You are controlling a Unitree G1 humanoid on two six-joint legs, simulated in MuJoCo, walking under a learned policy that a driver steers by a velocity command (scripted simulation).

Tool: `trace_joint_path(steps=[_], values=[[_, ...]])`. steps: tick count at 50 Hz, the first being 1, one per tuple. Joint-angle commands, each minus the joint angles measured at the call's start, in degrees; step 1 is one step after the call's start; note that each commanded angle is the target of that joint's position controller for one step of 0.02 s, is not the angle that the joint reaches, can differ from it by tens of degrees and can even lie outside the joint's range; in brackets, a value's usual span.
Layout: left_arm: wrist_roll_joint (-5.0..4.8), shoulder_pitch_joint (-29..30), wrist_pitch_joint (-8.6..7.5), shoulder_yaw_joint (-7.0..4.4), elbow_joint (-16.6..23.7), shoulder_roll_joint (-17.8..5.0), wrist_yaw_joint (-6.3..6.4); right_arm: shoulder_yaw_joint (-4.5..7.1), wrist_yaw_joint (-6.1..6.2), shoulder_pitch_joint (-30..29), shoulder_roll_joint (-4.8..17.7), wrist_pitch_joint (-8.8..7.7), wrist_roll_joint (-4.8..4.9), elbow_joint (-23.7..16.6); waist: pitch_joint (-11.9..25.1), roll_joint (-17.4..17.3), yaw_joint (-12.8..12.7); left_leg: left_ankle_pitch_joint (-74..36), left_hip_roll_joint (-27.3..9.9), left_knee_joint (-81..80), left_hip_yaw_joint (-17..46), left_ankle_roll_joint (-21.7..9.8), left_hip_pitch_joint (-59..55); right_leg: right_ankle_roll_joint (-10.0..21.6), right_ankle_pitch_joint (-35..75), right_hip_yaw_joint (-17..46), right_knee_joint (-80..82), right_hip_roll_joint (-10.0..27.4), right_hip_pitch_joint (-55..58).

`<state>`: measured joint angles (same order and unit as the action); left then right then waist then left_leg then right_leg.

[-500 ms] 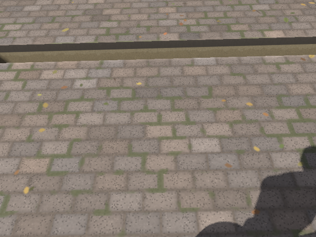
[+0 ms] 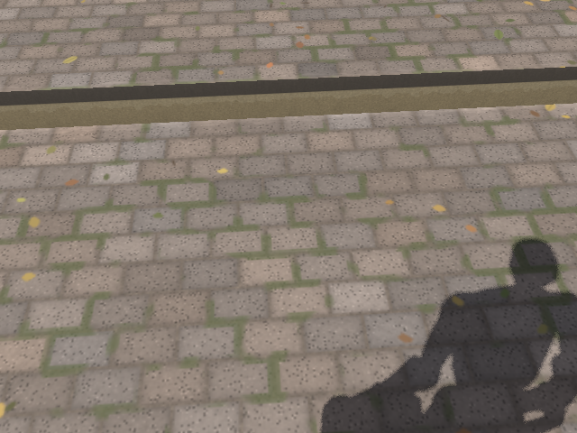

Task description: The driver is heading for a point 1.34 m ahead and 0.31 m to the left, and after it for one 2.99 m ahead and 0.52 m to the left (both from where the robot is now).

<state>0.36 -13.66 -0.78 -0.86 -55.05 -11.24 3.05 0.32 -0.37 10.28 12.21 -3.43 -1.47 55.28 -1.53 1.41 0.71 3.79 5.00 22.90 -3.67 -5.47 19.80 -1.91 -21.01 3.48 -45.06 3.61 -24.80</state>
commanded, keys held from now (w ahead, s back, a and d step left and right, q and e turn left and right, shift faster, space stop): no key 1.00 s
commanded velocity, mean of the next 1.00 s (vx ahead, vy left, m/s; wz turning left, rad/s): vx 0.01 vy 0.00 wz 0.00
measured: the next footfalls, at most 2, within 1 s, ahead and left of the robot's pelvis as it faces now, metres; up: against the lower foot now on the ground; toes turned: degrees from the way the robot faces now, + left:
right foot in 0.06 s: +0.08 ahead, -0.14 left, +0.00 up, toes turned +0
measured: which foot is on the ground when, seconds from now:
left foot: down 0.00-1.00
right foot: up 0.00-0.04, down 0.06-1.00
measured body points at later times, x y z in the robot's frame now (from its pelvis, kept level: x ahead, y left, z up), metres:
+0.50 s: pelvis +0.06 -0.03 +0.00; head +0.08 -0.03 +0.45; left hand +0.07 +0.20 -0.15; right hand +0.11 -0.27 -0.15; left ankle +0.09 +0.07 -0.73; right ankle +0.04 -0.14 -0.73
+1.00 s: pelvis +0.07 -0.03 +0.00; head +0.09 -0.03 +0.45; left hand +0.06 +0.20 -0.15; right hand +0.12 -0.26 -0.15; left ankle +0.09 +0.07 -0.73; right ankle +0.04 -0.14 -0.73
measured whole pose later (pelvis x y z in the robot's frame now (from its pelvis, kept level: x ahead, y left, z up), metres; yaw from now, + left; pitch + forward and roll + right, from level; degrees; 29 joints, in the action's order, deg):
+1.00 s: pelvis +0.07 -0.03 +0.00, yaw +1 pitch -1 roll +0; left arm 0.0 -17.2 -1.1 -1.7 -62.9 -8.4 2.6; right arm 1.5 2.2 10.9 10.0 -0.1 0.3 63.4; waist -2.6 -0.1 0.2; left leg 13.6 1.0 28.9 -0.9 -1.7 14.2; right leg 0.6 -17.8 -1.0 -27.9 -0.5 -8.9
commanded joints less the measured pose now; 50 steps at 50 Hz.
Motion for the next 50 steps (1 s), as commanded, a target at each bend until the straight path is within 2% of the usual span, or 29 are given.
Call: trace_joint_path(steps=[1,3,4,5,6,7,8,10,12,18,29,50], values=[[0.47,-10.18,1.42,-1.08,-1.65,-3.62,0.04,1.51,1.19,-4.5,7.65,0.21,1.27,-3.79,4.66,-7.01,-4.01,23.89,-14.53,-12.43,13.54,-6.39,9.68,1.08,7.56,-3.27,8.11,-1.65,16.73],[1.46,-9.85,1.56,-1.08,-1.89,-3.22,-0.16,0.8,1.41,-2.36,5.37,0.67,1.78,-2.59,1.42,-5.09,-4.21,32.19,-12.48,-11.55,13.29,-2.04,11.82,3.15,6.99,-2.77,14.3,-1.16,17.98],[1.66,-9.51,1.41,-1.06,-1.47,-4.31,-0.06,0.74,1.38,-0.99,5.14,0.79,1.93,-2.09,-1.31,-2.47,-3.29,31.32,-10.54,-8.26,11.96,0.23,11.39,4.75,4.45,0.67,20.29,1.75,15.61],[0.8,-7.6,1.07,-2.11,-2.33,-8.22,-0.03,1.37,1.81,2.24,5.58,1.22,2.18,-1.62,-3.75,5.02,0.32,25.19,-6.08,-5.69,6.31,1.72,5.44,6.23,-7.35,2.09,23.28,1.59,5.48],[0.55,-5.98,0.33,-1.82,-2.31,-6.18,-0.15,1.29,2.25,2.26,5.5,1.41,1.45,-1.01,-4.24,7.17,0.31,19.63,-5.34,-1.95,5.07,2.51,-1.19,6.12,-12.89,2.54,26.98,1.03,-0.18],[0.62,-4.78,-0.39,-1.61,-2.47,-4.97,-0.18,1.31,2.44,2.87,4.95,1.55,1.18,-0.74,-3.39,8.35,1.06,15.78,-5.15,0.06,4.56,2.55,-4.85,5.45,-13.61,2.91,28.94,1.24,-1.79],[0.46,-3.38,-1.01,-1.72,-2.36,-4.87,-0.3,1.21,2.63,3.86,4.15,1.75,0.9,0.1,-2.74,7.93,1.74,13.23,-5.24,1.08,4.2,2.42,-7.16,4.67,-11.43,2.79,29.19,1.0,-2.09],[0.0,-3.12,-1.95,-1.76,-2.41,-4.04,-0.43,1.23,2.59,4.56,4.09,1.87,0.53,1.1,-1.63,4.38,1.47,11.3,-5.74,1.0,4.5,1.94,-7.25,4.14,-6.5,2.1,27.41,0.57,0.52],[-0.3,-5.07,-2.14,-1.78,-3.06,-3.61,-0.42,1.26,2.42,4.02,4.27,1.78,0.9,1.64,-1.38,0.66,0.27,11.39,-6.28,0.17,5.13,1.38,-5.48,4.2,-1.33,0.85,25.45,-0.33,3.75],[-0.33,-7.65,-1.99,-1.64,-4.3,-3.46,-0.71,1.05,2.04,3.8,3.42,1.4,1.49,2.97,1.94,-1.43,-0.75,1.39,-6.5,2.12,5.08,1.33,-7.3,4.42,11.29,-0.88,21.67,-1.16,9.4],[-0.4,-7.72,-0.92,-1.41,-5.37,-2.21,-0.82,1.3,2.48,3.94,3.61,2.56,1.84,4.88,0.6,-1.24,-0.53,-3.98,-6.72,3.65,5.39,1.42,-9.21,4.07,16.68,-2.03,20.96,-2.01,10.91],[-0.31,-7.79,-0.54,-1.44,-7.37,-1.47,-0.26,1.96,2.68,2.27,2.77,2.95,1.77,6.96,-1.39,-1.35,-0.53,1.49,-6.63,1.63,5.75,1.73,-9.06,3.55,10.38,-2.78,22.54,-2.43,10.72]])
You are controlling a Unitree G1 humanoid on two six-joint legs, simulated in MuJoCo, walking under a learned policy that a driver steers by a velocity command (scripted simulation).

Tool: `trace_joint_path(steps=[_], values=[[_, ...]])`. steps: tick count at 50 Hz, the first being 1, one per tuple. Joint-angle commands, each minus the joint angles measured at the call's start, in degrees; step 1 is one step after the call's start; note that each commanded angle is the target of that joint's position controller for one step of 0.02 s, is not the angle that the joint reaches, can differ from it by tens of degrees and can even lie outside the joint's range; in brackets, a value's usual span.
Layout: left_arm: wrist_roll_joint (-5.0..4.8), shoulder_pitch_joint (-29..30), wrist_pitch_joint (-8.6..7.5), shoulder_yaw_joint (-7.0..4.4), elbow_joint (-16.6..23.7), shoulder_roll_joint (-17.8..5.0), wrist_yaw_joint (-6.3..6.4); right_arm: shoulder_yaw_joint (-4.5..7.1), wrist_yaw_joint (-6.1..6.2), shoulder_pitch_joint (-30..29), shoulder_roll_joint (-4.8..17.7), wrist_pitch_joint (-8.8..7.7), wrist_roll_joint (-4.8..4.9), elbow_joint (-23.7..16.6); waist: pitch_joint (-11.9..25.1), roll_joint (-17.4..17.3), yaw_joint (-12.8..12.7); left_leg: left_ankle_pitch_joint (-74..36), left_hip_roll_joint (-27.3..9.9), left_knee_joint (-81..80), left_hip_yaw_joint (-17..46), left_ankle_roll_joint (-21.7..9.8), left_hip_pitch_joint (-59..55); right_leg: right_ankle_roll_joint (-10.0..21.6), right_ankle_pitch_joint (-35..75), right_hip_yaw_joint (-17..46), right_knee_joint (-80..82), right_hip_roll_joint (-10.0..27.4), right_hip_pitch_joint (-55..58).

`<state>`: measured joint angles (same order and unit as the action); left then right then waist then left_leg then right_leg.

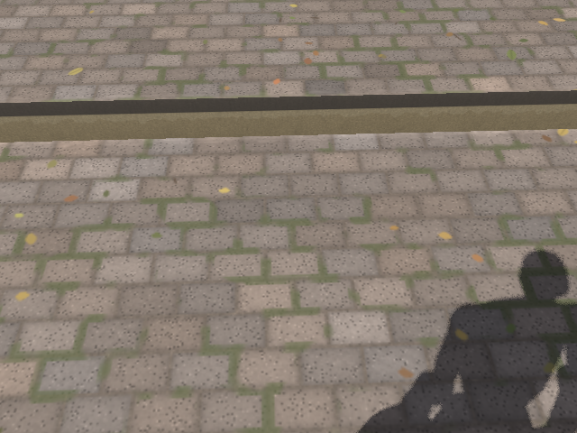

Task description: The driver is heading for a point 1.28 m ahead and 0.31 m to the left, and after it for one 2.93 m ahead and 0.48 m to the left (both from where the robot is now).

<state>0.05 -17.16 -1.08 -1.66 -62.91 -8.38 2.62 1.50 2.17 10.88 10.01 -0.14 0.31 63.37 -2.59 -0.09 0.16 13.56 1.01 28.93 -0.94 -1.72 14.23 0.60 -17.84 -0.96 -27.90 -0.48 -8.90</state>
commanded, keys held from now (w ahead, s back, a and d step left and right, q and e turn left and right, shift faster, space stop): w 0.46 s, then w+q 0.54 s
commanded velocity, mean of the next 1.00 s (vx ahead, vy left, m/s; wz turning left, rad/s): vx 0.38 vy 0.00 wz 0.20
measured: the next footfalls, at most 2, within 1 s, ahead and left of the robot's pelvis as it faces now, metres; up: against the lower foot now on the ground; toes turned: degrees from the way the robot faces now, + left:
left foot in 0.72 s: +0.42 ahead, +0.10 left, +0.00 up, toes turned +8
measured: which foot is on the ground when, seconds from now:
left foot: down 0.00-0.30, up 0.32-0.70, down 0.72-1.00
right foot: down 0.00-0.74, up 0.76-1.00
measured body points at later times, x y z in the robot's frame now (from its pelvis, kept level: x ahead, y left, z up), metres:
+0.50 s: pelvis +0.11 -0.03 +0.01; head +0.12 -0.04 +0.46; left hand +0.01 +0.20 -0.13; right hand +0.24 -0.28 -0.13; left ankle +0.18 +0.11 -0.66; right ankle +0.00 -0.12 -0.74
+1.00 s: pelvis +0.39 +0.03 +0.01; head +0.41 +0.04 +0.46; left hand +0.51 +0.33 -0.09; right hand +0.49 -0.22 -0.12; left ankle +0.38 +0.10 -0.74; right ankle +0.54 -0.13 -0.66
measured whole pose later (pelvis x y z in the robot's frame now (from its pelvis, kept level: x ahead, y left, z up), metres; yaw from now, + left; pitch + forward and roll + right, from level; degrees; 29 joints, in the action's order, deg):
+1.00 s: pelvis +0.39 +0.03 +0.01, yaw +14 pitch +1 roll +1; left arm 0.7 -5.5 -7.2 -3.4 -45.5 -15.4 1.9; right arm 3.1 -1.0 16.7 13.5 -4.6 0.6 52.9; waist -0.9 2.0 2.6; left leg 8.4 8.1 18.3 3.2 -6.5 11.0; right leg -1.2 -8.2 5.3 -54.6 7.9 -39.6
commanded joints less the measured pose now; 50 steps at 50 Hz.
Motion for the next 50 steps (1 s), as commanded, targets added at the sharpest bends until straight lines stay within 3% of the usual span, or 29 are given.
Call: trace_joint_path(steps=[1,3,5,7,9,10,12,14,15,16,17,18,19,22,27,31,33,35,36,37,38,39,40,41,42,43,45,48,50], values=[[-0.05,-5.65,-0.17,-0.59,-0.28,-3.86,0.19,0.73,0.15,2.8,4.56,-0.29,-0.02,-0.44,0.98,0.05,-0.03,-1.29,-2.02,-4.61,2.48,-2.23,-3.93,1.33,1.08,0.93,5.37,0.99,-4.7],[-0.71,-5.62,-0.11,-1.16,0.15,-5.33,0.45,1.53,0.3,3.88,6.37,-0.26,0.79,-0.21,-1.92,0.13,0.18,21.08,-1.24,-4.33,2.68,-3.78,0.07,3.46,-16.02,0.89,3.64,0.3,-8.13],[-1.23,-5.12,-1.23,-1.09,1.43,-5.0,0.51,1.73,0.17,4.35,6.63,-1.5,1.33,-0.92,-6.05,-1.3,0.38,30.11,-4.32,-6.31,7.37,-5.92,3.3,5.24,-22.47,2.82,2.18,1.74,-13.05],[-1.4,-3.36,-2.99,-0.9,2.7,-3.85,-0.03,2.24,-0.34,7.9,7.56,-3.2,1.64,-0.51,-6.04,-3.58,1.82,30.47,-9.17,-9.29,14.9,-8.71,-0.14,5.32,-17.09,2.18,-2.87,1.81,-17.45],[-1.38,-1.76,-4.11,-0.62,3.95,-2.03,-0.94,3.0,-0.82,11.51,9.8,-3.99,1.44,0.03,-3.58,-8.38,2.25,32.98,-16.81,-16.14,27.91,-13.31,-3.47,5.15,-8.52,-1.12,-11.42,0.11,-18.99],[-1.41,-1.49,-4.35,-0.79,4.2,-2.56,-1.29,3.07,-0.84,10.79,10.04,-4.16,1.12,-0.56,-3.34,-8.13,1.66,32.79,-18.75,-18.22,31.19,-14.48,-1.17,5.85,-7.57,-0.54,-13.99,0.59,-17.2],[-1.63,-4.69,-4.75,-0.9,3.36,-2.31,-1.62,3.01,-0.96,4.83,10.54,-4.35,1.37,-3.21,-3.59,-7.52,-2.05,29.6,-17.53,-18.61,27.45,-12.8,5.52,7.62,-8.41,-0.29,-9.82,1.29,-9.85],[-1.42,-12.56,-4.89,-1.57,0.0,-3.45,-1.23,2.73,-1.16,-3.2,9.46,-4.02,2.44,-6.41,-4.53,-4.35,-6.77,20.26,-9.26,-10.6,13.67,-7.07,17.16,8.3,-4.14,0.35,4.17,1.03,7.06],[-1.24,-20.45,-4.89,-2.96,-2.19,-7.95,-0.93,1.92,-1.38,-5.99,6.23,-4.44,2.46,-7.97,-2.43,5.9,-9.15,12.42,-3.13,5.91,4.02,-3.16,25.82,10.27,-8.28,13.09,10.54,9.13,16.23],[-1.32,-25.36,-5.24,-4.59,-2.54,-14.53,-1.44,1.35,-1.54,-6.83,4.45,-5.87,2.23,-10.4,-1.96,19.1,-9.71,11.4,1.42,21.1,-2.78,-1.42,36.41,15.94,-9.51,33.28,18.12,20.97,22.47],[-0.09,-23.56,-5.87,-3.52,-1.87,-11.05,-1.58,1.83,-1.68,-7.44,6.73,-6.65,2.03,-10.12,-3.45,12.51,-8.08,14.8,-1.08,32.13,2.04,-2.1,41.45,17.25,-5.26,37.42,17.44,23.46,21.78],[0.09,-20.31,-6.34,-2.6,-0.66,-8.17,-1.76,1.85,-2.29,-4.65,6.89,-7.03,2.26,-9.21,-3.81,7.14,-5.28,10.51,-3.04,37.87,4.19,-3.03,44.3,15.64,-0.04,32.46,16.21,21.95,22.62],[-0.24,-17.0,-6.38,-2.23,0.57,-7.77,-2.22,1.85,-2.7,-2.95,6.58,-7.14,2.05,-8.27,-2.76,4.74,-3.52,6.44,-4.5,39.59,3.84,-3.45,44.21,13.76,4.58,26.88,16.37,19.79,22.1],[-0.13,-14.06,-4.86,-0.74,1.82,-5.03,-2.63,2.12,-3.41,-5.03,5.93,-6.75,1.37,-8.78,-3.02,3.98,-1.94,-1.28,-7.08,33.95,1.56,-2.44,39.03,9.69,18.65,13.92,18.44,14.98,16.09],[0.66,-14.37,-4.64,-1.07,3.15,-9.57,-1.27,0.14,-4.26,-17.28,2.19,-5.32,1.31,-13.58,-6.22,4.95,-4.1,-14.74,-3.91,13.17,-3.58,-1.03,26.31,8.13,20.8,2.58,23.08,10.73,3.7],[-0.28,-15.33,-5.33,-1.69,2.35,-10.81,-1.33,0.17,-5.26,-21.3,4.74,-4.89,1.93,-16.52,-6.95,5.73,-3.53,-15.17,-2.99,5.87,-3.54,-4.29,23.16,7.37,27.23,-1.38,22.39,13.92,9.6],[-0.14,-13.84,-5.17,-2.06,2.89,-11.97,-1.29,0.95,-5.83,-20.26,6.51,-5.23,1.67,-17.36,-3.65,6.78,-1.41,-12.13,-0.44,5.08,-5.32,-6.64,18.56,6.04,46.96,-3.8,16.0,14.97,14.28],[0.41,-11.91,-4.16,-2.53,3.82,-13.47,-0.95,2.98,-5.96,-9.48,10.03,-5.16,1.67,-15.06,4.03,9.62,4.57,-8.94,3.71,5.67,-7.53,-8.74,5.83,4.24,66.39,-6.15,0.68,14.62,16.31],[0.5,-10.44,-3.91,-2.54,4.85,-14.07,-0.98,4.58,-5.65,-0.16,12.71,-4.65,1.74,-12.52,8.82,9.11,9.11,-10.45,4.25,3.58,-6.23,-10.35,-7.75,2.65,66.21,-7.09,-12.06,13.05,10.15],[1.37,-9.67,-4.48,-1.88,6.91,-12.71,-1.15,6.17,-4.64,9.34,17.49,-3.86,1.24,-11.03,15.09,1.08,11.7,-7.6,-6.6,3.71,11.0,-13.97,-25.87,0.79,44.4,-7.26,-31.93,9.71,-6.7],[0.26,-15.55,-6.5,0.53,7.89,-4.49,-2.67,6.03,-4.59,10.35,19.18,-3.65,0.77,-11.83,25.03,-14.86,5.42,6.27,-22.08,-7.93,46.49,-25.55,-41.78,-2.29,-9.3,-0.61,-55.48,-3.19,-27.78],[-1.45,-9.49,-8.95,-0.6,9.28,-9.07,-3.25,5.01,-4.42,9.08,15.34,-3.89,0.31,-11.09,22.99,-9.12,7.64,8.45,-19.68,-13.63,47.78,-21.85,-38.91,0.68,-8.94,9.62,-60.19,-0.31,-33.45],[-2.95,-3.24,-9.7,-1.27,12.06,-11.89,-3.11,4.38,-4.33,5.34,12.63,-4.47,0.43,-11.97,14.53,-6.73,6.48,4.46,-17.68,-13.99,38.04,-19.1,-30.89,2.06,-5.37,8.12,-58.67,2.24,-36.36],[-2.35,-0.5,-9.87,-1.55,13.02,-12.42,-2.36,3.75,-4.81,-0.16,11.28,-5.32,0.46,-13.54,8.78,1.56,3.14,-3.06,-15.2,-15.43,30.87,-17.43,-19.34,2.18,-1.24,7.52,-53.6,4.89,-33.7],[-1.23,-0.02,-9.24,-2.5,13.21,-13.38,-1.55,3.19,-4.95,-3.54,9.77,-5.81,0.04,-14.68,7.23,3.53,0.55,-7.65,-12.97,-16.12,25.9,-16.28,-11.52,1.97,0.53,7.19,-49.1,6.85,-29.56],[-0.68,-1.23,-8.27,-2.68,13.8,-12.47,-1.34,2.89,-4.88,-5.06,9.33,-5.84,-0.35,-15.35,5.83,2.36,-1.68,-9.04,-11.24,-17.33,23.23,-16.21,-5.45,1.66,0.83,7.52,-46.95,8.04,-26.02],[-0.04,-1.55,-6.8,-2.77,15.11,-10.73,-0.99,2.82,-4.28,-3.97,9.85,-5.66,0.32,-15.25,3.35,-0.04,-3.19,-9.12,-9.66,-19.23,20.01,-16.4,1.42,0.26,0.74,6.41,-41.03,9.02,-24.34],[1.07,6.11,-5.87,-2.79,18.76,-10.79,-0.44,3.44,-2.68,0.42,12.49,-5.65,0.23,-15.24,0.79,-1.53,-1.39,-10.41,-7.48,-20.48,16.51,-15.72,6.29,-2.55,9.73,4.23,-28.56,8.1,-25.76],[0.95,11.75,-5.93,-2.43,20.54,-9.98,-0.48,3.67,-2.08,3.43,13.04,-5.3,0.52,-15.28,0.54,-2.21,0.79,-9.78,-5.69,-19.24,15.16,-13.63,5.84,-2.86,17.85,3.93,-17.85,6.23,-25.02]])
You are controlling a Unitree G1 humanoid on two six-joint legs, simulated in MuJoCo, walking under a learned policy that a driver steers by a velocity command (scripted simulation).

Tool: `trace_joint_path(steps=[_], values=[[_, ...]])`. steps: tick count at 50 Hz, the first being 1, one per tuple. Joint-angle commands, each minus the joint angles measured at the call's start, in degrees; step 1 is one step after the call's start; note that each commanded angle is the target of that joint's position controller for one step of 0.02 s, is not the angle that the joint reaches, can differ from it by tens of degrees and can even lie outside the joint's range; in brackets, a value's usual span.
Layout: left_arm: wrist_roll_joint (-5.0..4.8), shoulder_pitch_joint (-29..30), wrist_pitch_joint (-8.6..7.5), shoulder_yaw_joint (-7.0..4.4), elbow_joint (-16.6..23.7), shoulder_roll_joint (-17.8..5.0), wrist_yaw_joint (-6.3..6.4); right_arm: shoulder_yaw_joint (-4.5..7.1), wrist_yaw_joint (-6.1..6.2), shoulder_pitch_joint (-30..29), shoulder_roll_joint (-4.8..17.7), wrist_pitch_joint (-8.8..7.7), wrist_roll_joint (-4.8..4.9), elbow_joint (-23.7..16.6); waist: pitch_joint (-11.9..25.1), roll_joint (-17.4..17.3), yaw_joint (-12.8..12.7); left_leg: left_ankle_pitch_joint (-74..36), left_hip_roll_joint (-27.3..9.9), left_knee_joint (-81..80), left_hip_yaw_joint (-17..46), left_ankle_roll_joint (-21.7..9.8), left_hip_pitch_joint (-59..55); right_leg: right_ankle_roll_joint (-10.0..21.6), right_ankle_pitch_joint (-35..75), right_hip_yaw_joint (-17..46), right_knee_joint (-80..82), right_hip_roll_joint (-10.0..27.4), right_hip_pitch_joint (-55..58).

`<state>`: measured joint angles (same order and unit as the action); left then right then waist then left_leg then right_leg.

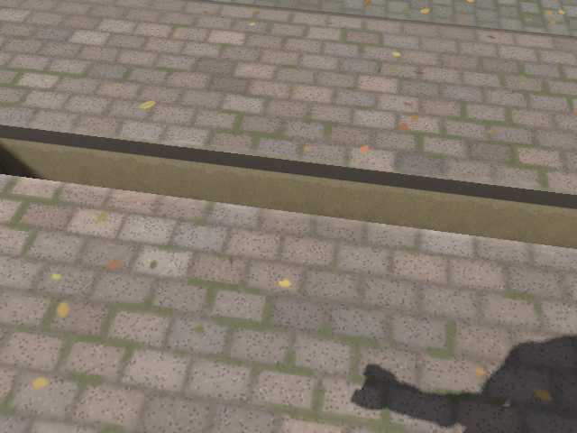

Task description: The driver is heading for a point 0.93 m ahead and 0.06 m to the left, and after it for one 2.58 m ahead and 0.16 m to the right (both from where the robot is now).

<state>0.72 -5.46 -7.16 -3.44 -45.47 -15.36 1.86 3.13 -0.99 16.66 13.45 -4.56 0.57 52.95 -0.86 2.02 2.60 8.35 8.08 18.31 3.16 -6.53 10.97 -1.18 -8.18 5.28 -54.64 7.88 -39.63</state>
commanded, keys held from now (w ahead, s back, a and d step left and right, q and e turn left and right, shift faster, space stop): w+q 0.38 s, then w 0.38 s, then w+e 0.24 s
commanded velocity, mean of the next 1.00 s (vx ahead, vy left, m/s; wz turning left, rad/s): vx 0.50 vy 0.00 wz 0.29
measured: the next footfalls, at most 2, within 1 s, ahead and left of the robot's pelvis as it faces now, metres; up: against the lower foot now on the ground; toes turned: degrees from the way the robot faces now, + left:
right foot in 0.22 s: +0.32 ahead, -0.15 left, +0.00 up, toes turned +11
left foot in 0.72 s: +0.49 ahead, +0.19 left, +0.00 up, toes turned +22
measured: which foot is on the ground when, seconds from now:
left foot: down 0.00-0.24, up 0.26-0.70, down 0.72-1.00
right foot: up 0.00-0.20, down 0.22-0.74, up 0.76-1.00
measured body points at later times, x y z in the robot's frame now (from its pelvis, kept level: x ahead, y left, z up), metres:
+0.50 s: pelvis +0.27 -0.04 +0.00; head +0.30 -0.04 +0.45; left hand +0.24 +0.24 -0.12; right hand +0.50 -0.26 -0.10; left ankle +0.32 +0.14 -0.67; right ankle +0.28 -0.15 -0.74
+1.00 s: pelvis +0.51 +0.10 +0.00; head +0.51 +0.12 +0.45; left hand +0.55 +0.40 -0.12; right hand +0.63 -0.15 -0.12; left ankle +0.46 +0.17 -0.74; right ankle +0.65 -0.05 -0.66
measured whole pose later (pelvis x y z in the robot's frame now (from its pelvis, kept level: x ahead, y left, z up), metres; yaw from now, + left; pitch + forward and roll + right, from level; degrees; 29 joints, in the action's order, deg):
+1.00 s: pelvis +0.51 +0.10 +0.00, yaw +16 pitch +1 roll +1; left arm -1.8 -11.8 -3.3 -4.2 -47.6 -16.9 0.2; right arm 4.0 -0.9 18.7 13.8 -5.6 -1.0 48.4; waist 0.3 3.4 1.8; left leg 11.5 2.6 16.4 -7.4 -3.5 6.4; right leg 0.5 -6.9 5.4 -60.0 6.0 -40.7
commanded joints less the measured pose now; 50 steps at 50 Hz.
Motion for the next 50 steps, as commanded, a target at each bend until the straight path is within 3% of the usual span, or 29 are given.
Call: trace_joint_path(steps=[1,3,6,8,10,11,12,13,14,15,16,17,19,21,24,27,32,34,35,36,37,38,39,40,41,42,43,46,50], values=[[0.12,2.61,-0.03,-0.34,3.84,-2.4,0.06,2.14,1.25,-1.05,9.76,-0.66,0.55,-4.86,-1.04,-4.83,-0.54,-4.37,-12.11,-7.76,10.63,-7.9,8.6,-1.05,11.26,-2.55,13.99,-3.41,7.01],[-0.55,6.52,-0.36,0.02,5.07,-2.09,-0.59,2.27,1.43,1.19,10.04,-0.25,0.89,-4.79,-0.36,-5.8,1.24,-3.06,-12.14,-6.14,11.4,-6.86,7.02,-1.32,14.17,-3.18,20.5,-5.67,9.71],[-1.23,9.56,-0.98,-0.18,6.9,-3.91,-1.67,2.18,1.69,3.88,9.51,0.4,1.29,-4.58,0.5,-6.24,2.18,-0.47,-14.4,-1.36,16.4,-6.35,0.63,-1.0,11.93,-1.39,25.72,-6.69,10.29],[-1.4,9.16,-1.69,-0.67,7.57,-5.66,-2.3,2.38,1.99,3.79,10.0,0.81,1.05,-5.16,1.11,-7.44,0.97,-0.75,-15.86,2.47,20.19,-5.61,-2.77,0.06,6.81,-0.8,28.28,-7.34,12.7],[-1.29,1.38,-2.33,-1.69,5.97,-7.67,-2.16,2.12,2.07,2.39,9.06,1.07,0.63,-6.3,4.03,-8.75,-3.48,-4.81,-13.7,9.22,20.55,-3.54,-2.16,2.65,4.12,-1.83,31.51,-7.32,23.67],[-0.34,-7.42,-2.61,-2.6,4.82,-10.44,-1.73,1.08,1.71,1.18,6.18,0.74,0.09,-7.56,11.06,-6.06,-7.66,-3.99,-10.56,22.12,16.87,-1.55,3.37,6.24,3.66,3.49,29.46,-0.58,37.78],[0.91,-15.98,-1.97,-3.94,3.78,-15.45,-1.2,0.08,1.59,6.04,2.67,0.02,0.98,-9.2,20.1,7.15,-7.89,9.88,-2.56,41.46,7.67,2.82,22.03,14.05,-3.36,23.47,30.93,12.39,59.87],[-0.09,-17.76,-1.19,-3.78,2.68,-13.73,-1.62,-0.08,1.36,8.87,5.06,-0.39,2.03,-10.13,22.36,17.85,-6.71,25.89,-4.44,52.75,6.41,3.52,33.67,17.76,-14.22,41.23,35.59,19.15,63.36],[-0.42,-14.27,-0.86,-2.28,4.24,-7.93,-1.55,1.22,1.38,6.0,10.37,-0.04,2.39,-9.48,14.36,9.34,-7.45,21.29,-7.8,57.96,7.75,3.87,37.26,15.26,-18.51,34.64,36.57,16.84,56.74],[-0.47,-11.31,-0.31,-1.63,4.82,-6.05,-1.46,1.56,1.41,1.76,10.84,0.44,1.75,-10.1,8.29,3.9,-7.26,16.21,-9.93,58.21,5.54,4.29,36.61,12.73,-13.75,24.66,37.3,13.83,48.7],[-0.24,-8.31,0.05,-1.23,4.71,-5.3,-1.6,1.66,1.38,-0.21,9.78,0.66,1.11,-10.82,4.35,1.59,-5.73,12.58,-11.5,55.44,4.77,4.55,34.57,11.65,-7.9,18.46,39.32,10.85,41.4],[0.02,-6.65,0.11,-0.81,4.52,-4.2,-1.82,1.98,1.23,-0.75,8.88,1.04,0.93,-11.14,1.99,2.38,-4.28,10.45,-13.11,52.99,4.7,4.6,32.52,11.0,-3.34,13.62,41.04,8.73,36.69],[-0.07,-5.98,-0.25,-1.06,3.79,-4.42,-2.27,1.69,0.78,0.03,6.19,1.97,1.3,-11.65,0.78,4.0,-2.95,8.11,-14.26,51.03,2.95,4.94,29.47,11.15,2.11,6.71,44.1,6.79,31.89],[-0.3,-7.58,-0.75,-1.56,2.49,-5.42,-2.55,1.52,0.83,-0.8,5.06,2.29,0.96,-12.57,0.67,2.64,-2.7,5.12,-14.28,47.42,3.4,5.36,29.99,12.56,7.73,2.95,45.49,6.39,31.55],[-0.42,-9.41,-0.63,-2.09,0.82,-6.81,-2.56,1.01,0.54,-3.91,4.09,1.86,0.52,-13.6,0.53,1.15,-3.02,-1.78,-13.95,36.95,3.5,5.47,30.7,13.14,12.81,-1.41,46.26,6.14,33.65],[-1.44,-10.41,0.07,-2.23,-0.14,-7.9,-2.22,0.19,-0.54,-10.42,3.02,1.02,0.2,-15.12,-1.07,1.09,-4.71,-8.9,-13.57,25.18,-0.66,5.11,27.47,12.11,12.28,-5.4,46.55,4.91,33.5],[-2.58,-15.26,1.47,-2.81,-3.11,-10.54,-2.18,0.09,-1.46,-17.89,4.28,0.57,0.79,-18.19,-3.16,2.68,-6.41,-3.46,-12.09,16.57,-3.57,3.42,25.56,11.33,12.53,-5.1,44.03,8.26,39.66],[-2.88,-14.8,2.15,-2.88,-3.83,-11.24,-2.04,0.85,-1.47,-15.78,6.1,0.4,0.65,-18.11,-1.38,4.03,-3.94,0.06,-10.07,13.47,-5.29,1.49,19.58,10.24,22.04,-5.75,39.4,8.82,41.53],[-3.11,-13.92,2.46,-2.75,-4.03,-11.3,-1.91,1.86,-1.26,-10.03,7.62,0.35,0.35,-16.43,2.22,3.88,-0.24,-1.74,-7.94,10.67,-7.23,0.13,10.24,8.92,31.03,-8.11,32.39,7.1,40.53],[-2.74,-14.42,2.59,-2.18,-4.11,-10.08,-1.64,3.53,-0.75,-0.9,10.75,0.44,0.21,-13.46,8.14,2.62,3.61,-3.49,-7.48,10.78,-6.98,-1.47,-3.98,7.01,32.95,-10.76,21.15,4.14,35.4],[-0.73,-14.47,2.35,-0.69,-2.31,-6.72,-1.5,5.01,0.25,9.74,16.06,0.78,-0.27,-11.74,16.66,-6.47,7.01,-6.37,-20.59,11.94,9.22,-5.72,-21.82,4.18,12.66,-12.65,0.75,0.52,21.25],[-1.05,-20.36,0.92,0.9,-1.4,-1.17,-1.92,4.87,-0.06,9.2,19.28,0.75,-0.46,-11.66,22.49,-18.33,1.69,4.47,-31.43,2.78,36.46,-14.17,-33.22,2.01,-25.59,-6.33,-15.31,-9.06,2.24],[-3.04,-16.54,0.02,-0.55,-2.08,-7.15,-2.26,3.68,-0.28,8.76,13.81,0.51,-0.13,-11.69,19.23,-11.37,4.3,9.78,-30.85,-0.13,35.87,-12.59,-29.96,2.7,-25.39,0.29,-21.23,-6.34,-4.01],[-4.01,-12.27,-0.18,-1.02,-0.64,-8.41,-2.4,2.83,-0.32,5.22,11.18,0.26,-0.01,-11.75,11.12,-9.81,3.37,7.28,-28.91,-0.69,26.17,-9.88,-22.83,3.57,-20.29,-0.55,-21.02,-3.85,-7.03],[-3.32,-10.28,0.01,-1.01,-0.56,-7.76,-2.08,2.18,-0.46,1.07,9.11,0.18,0.05,-12.01,7.34,-5.85,1.39,3.86,-26.21,-2.03,19.31,-7.98,-14.96,3.55,-14.89,-1.34,-18.2,-1.24,-4.88],[-2.46,-9.89,0.51,-1.3,-0.61,-7.22,-1.88,1.82,-0.64,-2.05,7.3,-0.02,-0.36,-12.17,4.48,-6.1,-0.47,1.59,-24.03,-4.07,14.51,-6.86,-8.83,3.33,-11.01,-1.06,-15.13,0.23,-2.49],[-2.66,-11.68,1.45,-1.42,-1.31,-6.54,-1.94,1.53,-0.7,-3.71,5.82,-0.48,-0.85,-12.03,3.59,-7.06,-2.24,-0.24,-22.67,-6.24,10.89,-5.98,-4.98,3.31,-8.25,-0.11,-14.07,1.25,0.95],[-2.8,-12.37,3.64,-1.21,-1.36,-4.17,-1.57,2.12,-0.43,-3.09,6.48,-2.16,-1.35,-9.89,1.27,-5.95,-3.74,-7.05,-22.38,-10.09,3.84,-6.24,-0.72,2.18,-3.13,1.4,-11.73,0.8,1.44],[-2.12,-7.91,3.84,-1.28,0.59,-3.57,-1.78,2.4,0.86,-1.12,7.23,-2.39,-1.76,-7.7,-0.91,-4.95,-2.81,-14.0,-21.25,-10.17,-4.07,-4.46,-3.25,1.31,8.37,2.6,-1.25,-1.05,-3.13]])
Keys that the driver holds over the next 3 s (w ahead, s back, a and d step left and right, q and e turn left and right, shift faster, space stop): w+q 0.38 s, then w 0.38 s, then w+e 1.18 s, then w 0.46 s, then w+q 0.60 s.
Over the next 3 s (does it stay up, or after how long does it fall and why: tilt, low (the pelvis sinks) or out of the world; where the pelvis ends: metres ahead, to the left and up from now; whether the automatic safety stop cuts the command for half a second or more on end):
stays up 1.58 -0.25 -0.01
